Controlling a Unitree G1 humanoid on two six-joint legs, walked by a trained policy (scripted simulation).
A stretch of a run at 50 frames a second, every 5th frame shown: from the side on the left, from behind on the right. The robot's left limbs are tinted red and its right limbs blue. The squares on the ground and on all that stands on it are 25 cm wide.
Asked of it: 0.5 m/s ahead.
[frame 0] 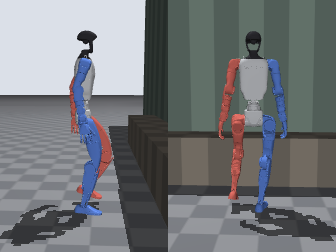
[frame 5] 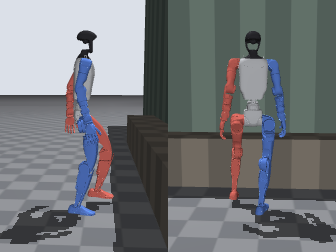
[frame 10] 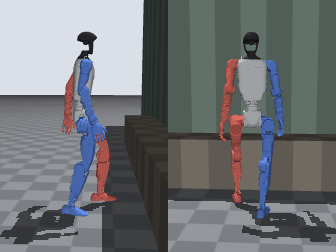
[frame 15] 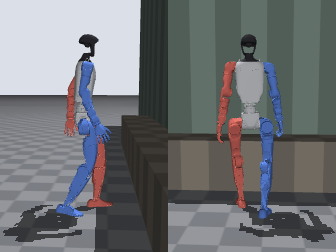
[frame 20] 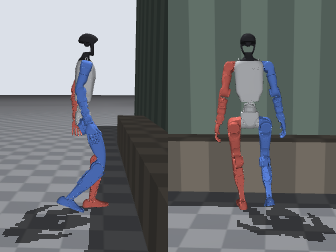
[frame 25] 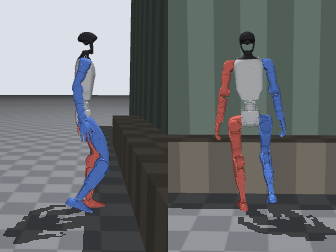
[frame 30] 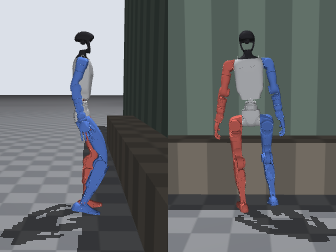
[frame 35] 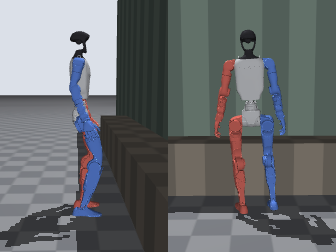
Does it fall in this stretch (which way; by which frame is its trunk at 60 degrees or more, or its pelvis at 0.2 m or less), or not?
no
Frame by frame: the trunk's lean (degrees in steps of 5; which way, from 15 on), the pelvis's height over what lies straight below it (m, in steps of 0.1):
0: 5, 0.8
5: 5, 0.8
10: 5, 0.8
15: 5, 0.8
20: 5, 0.8
25: 5, 0.8
30: 5, 0.8
35: 5, 0.8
